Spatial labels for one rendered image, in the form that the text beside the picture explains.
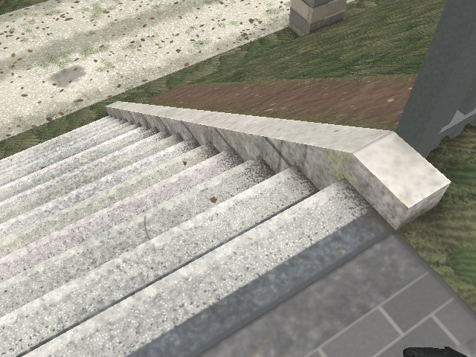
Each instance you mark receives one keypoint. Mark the stairs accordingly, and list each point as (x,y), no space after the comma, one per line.
(93,216)

